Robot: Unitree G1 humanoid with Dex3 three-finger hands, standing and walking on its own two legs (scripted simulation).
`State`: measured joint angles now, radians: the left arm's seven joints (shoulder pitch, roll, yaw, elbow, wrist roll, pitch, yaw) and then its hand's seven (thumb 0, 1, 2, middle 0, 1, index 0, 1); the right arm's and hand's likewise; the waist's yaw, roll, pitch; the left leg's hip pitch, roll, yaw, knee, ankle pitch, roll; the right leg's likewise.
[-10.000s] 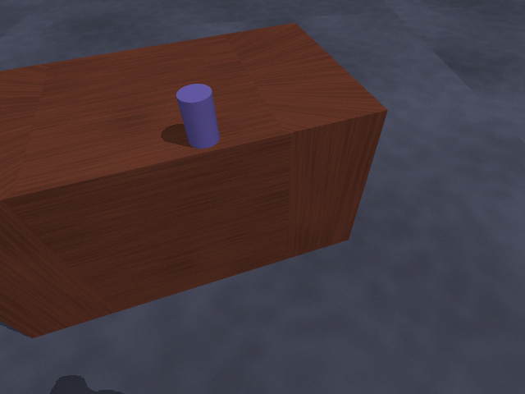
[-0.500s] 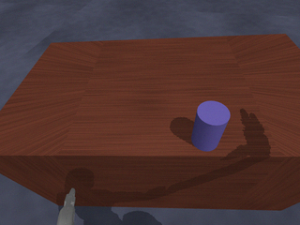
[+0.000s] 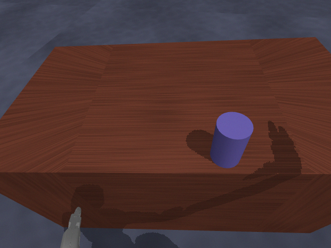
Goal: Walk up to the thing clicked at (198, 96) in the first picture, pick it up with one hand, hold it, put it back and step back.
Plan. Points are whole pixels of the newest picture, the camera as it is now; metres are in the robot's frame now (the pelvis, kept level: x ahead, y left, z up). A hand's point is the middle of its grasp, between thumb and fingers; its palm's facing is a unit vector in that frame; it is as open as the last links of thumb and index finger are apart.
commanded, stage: go down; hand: right
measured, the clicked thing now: (229, 141) +0.40 -0.13 +0.01
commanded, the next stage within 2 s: approach in 0.48 s
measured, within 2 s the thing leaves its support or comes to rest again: neither
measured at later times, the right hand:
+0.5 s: hand out of the picture +0.33 -0.33 +0.12, palm faces +0.07 +1.00 +0.01, open 17.5 cm
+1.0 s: hand (279, 149) +0.36 -0.24 +0.03, palm faces -0.02 +1.00 +0.08, open 17.7 cm
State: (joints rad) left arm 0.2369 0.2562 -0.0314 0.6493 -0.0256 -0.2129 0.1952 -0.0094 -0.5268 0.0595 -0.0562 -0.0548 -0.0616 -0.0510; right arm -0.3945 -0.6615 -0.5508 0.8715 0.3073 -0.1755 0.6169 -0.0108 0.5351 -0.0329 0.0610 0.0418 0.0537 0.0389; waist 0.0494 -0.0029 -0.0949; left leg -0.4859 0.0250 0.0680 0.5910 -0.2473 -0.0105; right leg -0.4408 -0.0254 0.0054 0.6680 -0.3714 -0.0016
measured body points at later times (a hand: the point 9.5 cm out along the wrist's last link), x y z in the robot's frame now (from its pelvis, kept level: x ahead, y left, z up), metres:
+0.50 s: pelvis -0.01 +0.01 +0.00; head +0.02 -0.01 +0.45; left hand +0.14 +0.27 -0.07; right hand +0.32 -0.38 +0.12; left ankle +0.02 +0.13 -0.72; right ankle -0.03 -0.11 -0.72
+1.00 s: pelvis -0.02 +0.01 -0.02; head +0.04 -0.01 +0.43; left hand +0.14 +0.27 -0.07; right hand +0.36 -0.29 +0.03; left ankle +0.02 +0.13 -0.72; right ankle -0.03 -0.11 -0.72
